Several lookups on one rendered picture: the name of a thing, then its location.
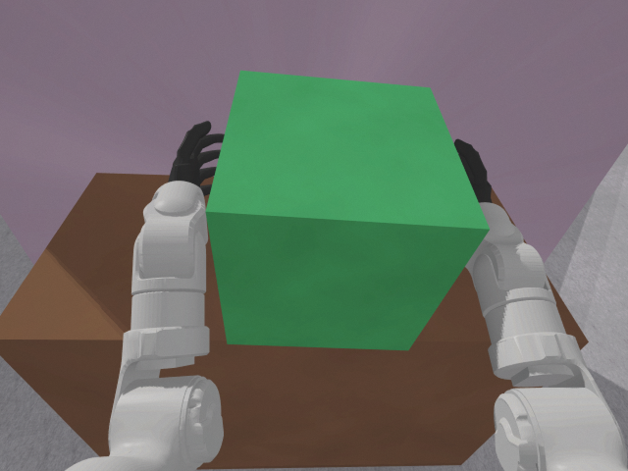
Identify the left robot hand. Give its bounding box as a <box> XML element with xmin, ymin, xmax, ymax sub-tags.
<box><xmin>168</xmin><ymin>121</ymin><xmax>224</xmax><ymax>196</ymax></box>

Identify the left robot upper arm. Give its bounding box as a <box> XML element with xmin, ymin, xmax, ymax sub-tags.
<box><xmin>65</xmin><ymin>375</ymin><xmax>224</xmax><ymax>471</ymax></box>

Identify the carton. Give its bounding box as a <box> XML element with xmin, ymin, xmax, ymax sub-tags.
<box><xmin>205</xmin><ymin>71</ymin><xmax>490</xmax><ymax>350</ymax></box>

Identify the right robot forearm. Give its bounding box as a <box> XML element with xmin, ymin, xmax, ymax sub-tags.
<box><xmin>465</xmin><ymin>202</ymin><xmax>627</xmax><ymax>466</ymax></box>

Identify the left robot forearm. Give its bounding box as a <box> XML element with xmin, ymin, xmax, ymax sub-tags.
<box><xmin>108</xmin><ymin>181</ymin><xmax>209</xmax><ymax>451</ymax></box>

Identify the pedestal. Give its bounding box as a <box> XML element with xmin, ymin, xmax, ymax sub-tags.
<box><xmin>0</xmin><ymin>173</ymin><xmax>588</xmax><ymax>470</ymax></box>

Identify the right robot hand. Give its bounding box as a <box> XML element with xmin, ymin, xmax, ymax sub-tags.
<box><xmin>454</xmin><ymin>139</ymin><xmax>493</xmax><ymax>203</ymax></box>

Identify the right robot upper arm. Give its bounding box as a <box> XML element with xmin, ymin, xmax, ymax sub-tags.
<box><xmin>494</xmin><ymin>387</ymin><xmax>628</xmax><ymax>471</ymax></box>

